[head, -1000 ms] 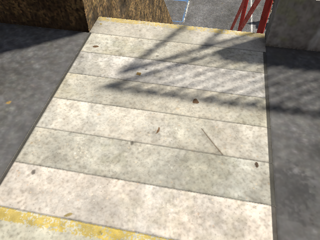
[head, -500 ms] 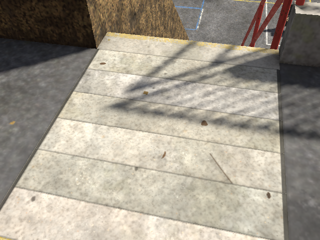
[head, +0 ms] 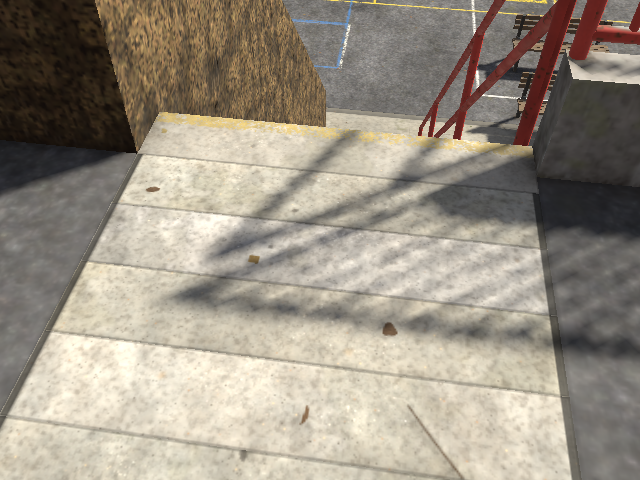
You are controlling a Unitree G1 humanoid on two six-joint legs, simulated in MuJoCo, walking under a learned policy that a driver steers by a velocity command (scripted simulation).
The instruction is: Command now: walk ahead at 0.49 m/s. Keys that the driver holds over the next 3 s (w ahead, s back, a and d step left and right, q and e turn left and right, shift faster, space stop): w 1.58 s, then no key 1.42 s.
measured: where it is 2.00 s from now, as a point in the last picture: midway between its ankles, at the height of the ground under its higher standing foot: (332, 282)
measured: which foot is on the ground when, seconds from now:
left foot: down 0.00-0.28, up 0.30-0.84, down 0.86-1.00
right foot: up 0.00-0.26, down 0.28-0.88, up 0.90-1.00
